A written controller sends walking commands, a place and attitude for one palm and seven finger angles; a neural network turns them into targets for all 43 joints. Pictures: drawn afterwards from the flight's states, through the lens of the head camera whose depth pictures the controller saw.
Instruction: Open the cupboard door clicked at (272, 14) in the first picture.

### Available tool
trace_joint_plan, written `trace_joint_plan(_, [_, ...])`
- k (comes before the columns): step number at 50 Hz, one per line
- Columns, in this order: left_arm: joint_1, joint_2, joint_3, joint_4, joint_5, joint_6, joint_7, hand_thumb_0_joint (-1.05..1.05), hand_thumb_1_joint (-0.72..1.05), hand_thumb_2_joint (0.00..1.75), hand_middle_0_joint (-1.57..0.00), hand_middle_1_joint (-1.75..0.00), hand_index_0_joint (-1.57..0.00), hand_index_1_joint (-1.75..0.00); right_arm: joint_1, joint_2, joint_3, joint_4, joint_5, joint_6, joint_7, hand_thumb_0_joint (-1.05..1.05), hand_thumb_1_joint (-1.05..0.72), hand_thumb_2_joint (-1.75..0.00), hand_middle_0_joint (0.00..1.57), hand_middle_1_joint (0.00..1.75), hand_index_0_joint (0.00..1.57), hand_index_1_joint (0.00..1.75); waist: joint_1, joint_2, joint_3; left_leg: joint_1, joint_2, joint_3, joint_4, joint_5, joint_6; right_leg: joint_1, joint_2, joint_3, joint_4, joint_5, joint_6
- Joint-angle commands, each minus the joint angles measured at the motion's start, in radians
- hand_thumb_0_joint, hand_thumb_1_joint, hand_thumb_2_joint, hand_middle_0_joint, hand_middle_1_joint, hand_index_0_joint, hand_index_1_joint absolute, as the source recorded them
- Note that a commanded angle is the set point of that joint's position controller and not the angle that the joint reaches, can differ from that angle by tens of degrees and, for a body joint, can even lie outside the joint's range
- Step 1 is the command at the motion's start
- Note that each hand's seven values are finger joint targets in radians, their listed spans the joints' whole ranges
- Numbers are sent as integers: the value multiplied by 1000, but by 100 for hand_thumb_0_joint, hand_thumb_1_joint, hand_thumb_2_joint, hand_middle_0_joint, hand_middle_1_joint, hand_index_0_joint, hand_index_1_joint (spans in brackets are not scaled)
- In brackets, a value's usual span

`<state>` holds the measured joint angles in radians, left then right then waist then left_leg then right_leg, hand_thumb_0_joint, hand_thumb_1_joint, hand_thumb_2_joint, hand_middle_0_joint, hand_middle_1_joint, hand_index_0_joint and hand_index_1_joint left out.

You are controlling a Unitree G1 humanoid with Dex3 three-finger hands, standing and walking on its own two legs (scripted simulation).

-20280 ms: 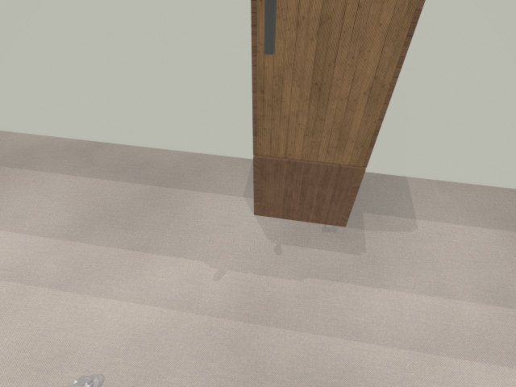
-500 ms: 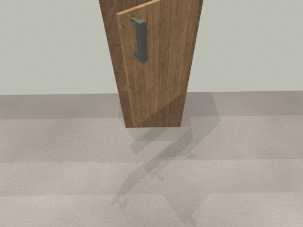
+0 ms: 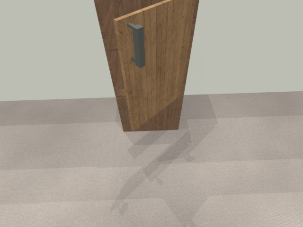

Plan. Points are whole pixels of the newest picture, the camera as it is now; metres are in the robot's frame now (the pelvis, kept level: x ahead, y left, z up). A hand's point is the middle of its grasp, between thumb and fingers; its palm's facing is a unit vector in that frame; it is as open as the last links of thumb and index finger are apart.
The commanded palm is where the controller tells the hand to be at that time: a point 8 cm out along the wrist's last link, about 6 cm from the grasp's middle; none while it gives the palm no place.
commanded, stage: look to check the result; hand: left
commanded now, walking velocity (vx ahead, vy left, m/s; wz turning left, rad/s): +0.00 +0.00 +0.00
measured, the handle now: (135, 45) +0.66 +0.08 +0.15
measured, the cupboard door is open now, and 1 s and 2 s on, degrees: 42 42 42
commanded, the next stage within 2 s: walk to a spot facing it in 0.54 s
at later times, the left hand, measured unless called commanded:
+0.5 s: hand out of the picture +0.10 +0.24 -0.15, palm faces -0.03 -0.94 -0.35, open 7.4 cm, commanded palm none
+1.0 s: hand out of the picture +0.11 +0.19 -0.18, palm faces -0.14 -0.95 -0.27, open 7.4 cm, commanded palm none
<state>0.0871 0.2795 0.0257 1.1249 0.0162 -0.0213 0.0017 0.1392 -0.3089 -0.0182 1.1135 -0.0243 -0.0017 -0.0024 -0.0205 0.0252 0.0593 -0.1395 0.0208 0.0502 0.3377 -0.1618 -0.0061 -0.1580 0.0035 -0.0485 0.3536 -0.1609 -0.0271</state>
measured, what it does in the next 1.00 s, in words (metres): stands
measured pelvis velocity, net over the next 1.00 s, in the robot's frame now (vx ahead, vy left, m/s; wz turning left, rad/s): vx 0.02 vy -0.01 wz -0.16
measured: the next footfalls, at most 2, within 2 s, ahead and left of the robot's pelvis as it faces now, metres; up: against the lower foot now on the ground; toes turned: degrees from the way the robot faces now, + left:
left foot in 1.56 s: +0.12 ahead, +0.11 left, +0.00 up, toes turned -30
right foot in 1.82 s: -0.03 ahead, -0.15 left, +0.00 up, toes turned -41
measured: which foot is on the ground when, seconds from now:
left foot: down 0.00-1.00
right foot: down 0.00-1.00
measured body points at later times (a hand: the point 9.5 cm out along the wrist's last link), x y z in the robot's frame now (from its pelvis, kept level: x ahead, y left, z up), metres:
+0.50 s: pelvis +0.02 -0.01 +0.00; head +0.05 -0.02 +0.45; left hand +0.10 +0.29 -0.13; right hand +0.09 -0.30 -0.15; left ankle +0.01 +0.12 -0.75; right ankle +0.02 -0.10 -0.75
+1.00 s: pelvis +0.02 -0.01 -0.01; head +0.06 -0.02 +0.43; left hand +0.12 +0.24 -0.16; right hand +0.04 -0.27 -0.17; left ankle +0.02 +0.12 -0.75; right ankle +0.02 -0.10 -0.74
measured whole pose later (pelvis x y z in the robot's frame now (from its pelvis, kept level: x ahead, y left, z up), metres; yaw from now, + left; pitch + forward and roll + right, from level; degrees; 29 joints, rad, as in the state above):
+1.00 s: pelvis +0.02 -0.01 -0.01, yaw -9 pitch +0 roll +1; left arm 0.16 0.24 0.05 1.03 0.02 0.05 0.00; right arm 0.16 -0.23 -0.04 1.00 -0.03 0.04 -0.02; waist 0.00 -0.01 0.10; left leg -0.18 0.08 0.19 0.50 -0.30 -0.02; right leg -0.31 0.05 0.06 0.63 -0.30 -0.03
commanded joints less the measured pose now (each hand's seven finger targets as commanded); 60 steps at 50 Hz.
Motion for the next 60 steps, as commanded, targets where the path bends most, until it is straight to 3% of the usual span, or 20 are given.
trace_joint_plan(1, [-15, 219, 34, -47, -2, -19, 15, 0, 90, 90, -20, -30, -20, -30, -17, -173, -33, -52, 7, -15, -11, 0, -90, -90, 20, 30, 20, 30, 13, -9, -58, 8, 106, -105, -70, 21, 31, 13, -121, 128, -93, 19, -26])
trace_joint_plan(10, [-26, 240, 28, -38, -5, -23, 16, 0, 90, 90, -20, -30, -20, -30, -34, -194, -31, -50, 7, -15, -11, 0, -90, -90, 20, 30, 20, 30, 7, -20, -103, 55, 110, -100, -66, 84, 28, 47, -131, 130, -94, 120, -25])
trace_joint_plan(34, [-28, 253, 28, -45, -6, -24, 20, 0, 90, 90, -20, -30, -20, -30, -42, -206, -30, -50, 8, -15, -15, 0, -90, -90, 20, 30, 20, 30, 7, -13, -93, 96, 121, -78, -64, 148, 20, 60, -130, 140, -84, 242, -27])
trace_joint_plan(37, [26, 152, 20, -44, -7, 3, 25, 0, 90, 90, -20, -30, -20, -30, 28, -88, -19, -50, 7, 4, -22, 0, -90, -90, 20, 30, 20, 30, 1, -25, -103, 99, 125, -21, 9, 155, 3, 27, -130, 159, -28, 329, -18])
trace_joint_plan(42, [55, 161, 44, -105, 0, 37, 20, 0, 90, 90, -20, -30, -20, -30, 57, -92, -48, -112, 8, 29, -33, 0, -90, -90, 20, 30, 20, 30, -3, -50, -71, 54, 132, 25, 94, 37, 4, -66, -114, 223, 45, 312, -31])
trace_joint_plan(45, [50, 145, 54, -148, 3, 46, 13, 0, 90, 90, -20, -30, -20, -30, 65, -97, -62, -147, 6, 31, -37, 0, -90, -90, 20, 30, 20, 30, -6, -29, -67, 54, 168, 6, 96, 14, 22, -135, -76, 227, 120, 276, -28])
trace_joint_plan(47, [52, 119, 57, -174, 4, 52, 7, 0, 90, 90, -20, -30, -20, -30, 68, -115, -73, -164, 1, 29, -40, 0, -90, -90, 20, 30, 20, 30, -5, 64, -61, 72, 240, -49, 46, -1, 59, -218, -22, 179, 237, 170, -11])
trace_joint_plan(48, [53, 101, 57, -187, 3, 57, 1, 0, 90, 90, -20, -30, -20, -30, 71, -127, -79, -170, -2, 26, -40, 0, -90, -90, 20, 30, 20, 30, 0, 129, -53, 50, 320, -97, -9, 18, 101, -244, 7, 123, 373, 13, 2])
trace_joint_plan(49, [52, 81, 61, -200, 4, 65, -3, 0, 90, 90, -20, -30, -20, -30, 66, -129, -82, -176, -7, 20, -40, 0, -90, -90, 20, 30, 20, 30, 7, 201, -38, 26, 400, -134, -57, 84, 157, -280, 17, 73, 540, -271, 16])
trace_joint_plan(50, [52, 73, 68, -214, 5, 70, -6, 0, 90, 90, -20, -30, -20, -30, 50, -120, -80, -189, -11, 16, -41, 0, -90, -90, 20, 30, 20, 30, 15, 197, -28, 0, 433, -128, -55, 139, 187, -290, -11, 80, 628, -363, 18])
trace_joint_plan(51, [73, 62, 72, -216, 4, 70, -7, 0, 90, 90, -20, -30, -20, -30, 26, -109, -80, -203, -11, 12, -42, 0, -90, -90, 20, 30, 20, 30, 36, 140, -42, 4, 428, -88, -15, 176, 182, -274, -38, 89, 614, -366, 13])
trace_joint_plan(52, [96, 48, 72, -219, 4, 68, -11, 0, 90, 90, -20, -30, -20, -30, 6, -113, -82, -210, -15, 12, -41, 0, -90, -90, 20, 30, 20, 30, 48, 127, -41, -33, 405, -36, 24, 202, 155, -221, -46, 63, 553, -357, 13])
trace_joint_plan(54, [198, 47, 82, -197, 7, 58, -16, 0, 90, 90, -20, -30, -20, -30, -28, -112, -83, -216, -10, 18, -40, 0, -90, -90, 20, 30, 20, 30, 94, 78, -56, -84, 323, 64, 188, 154, 74, -79, -36, 22, 322, -181, 14])
trace_joint_plan(55, [268, 111, 99, -178, 14, 44, -10, 0, 90, 90, -20, -30, -20, -30, -43, -79, -82, -231, 4, 27, -38, 0, -90, -90, 20, 30, 20, 30, 125, -133, -52, -183, 191, 132, 435, -27, 1, 0, -109, 195, 78, 97, -21])
trace_joint_plan(56, [276, 225, 120, -186, 20, 30, 10, 0, 90, 90, -20, -30, -20, -30, -38, -4, -71, -277, 17, 31, -27, 0, -90, -90, 20, 30, 20, 30, 114, -430, -43, -410, 19, 119, 724, -475, -56, 42, -359, 606, -70, 378, -147])
trace_joint_plan(57, [283, 236, 113, -191, 2, 35, 14, 0, 90, 90, -20, -30, -20, -30, -18, -31, -72, -266, 18, 47, -23, 0, -90, -90, 20, 30, 20, 30, 111, -273, -43, -392, 34, -37, 835, -498, -44, -34, -373, 617, -95, 132, -218])
trace_joint_plan(58, [212, 187, 112, -212, 8, 38, 25, 0, 90, 90, -20, -30, -20, -30, -69, -4, -75, -271, 17, 41, -23, 0, -90, -90, 20, 30, 20, 30, 82, -177, -5, -458, 41, -88, 874, -412, -39, -31, -303, 603, -63, 108, -215])
trace_joint_plan(59, [178, 153, 106, -218, 9, 33, 31, 0, 90, 90, -20, -30, -20, -30, -65, -8, -74, -266, 14, 37, -27, 0, -90, -90, 20, 30, 20, 30, 60, -207, -30, -472, 57, -100, 876, -362, -46, -7, -278, 574, -28, 196, -204])
trace_joint_plan(60, [165, 127, 101, -224, 5, 29, 33, 0, 90, 90, -20, -30, -20, -30, -47, -5, -72, -256, 13, 36, -29, 0, -90, -90, 20, 30, 20, 30, 47, -197, -79, -445, 57, -102, 864, -314, -52, 25, -249, 514, -4, 264, -188])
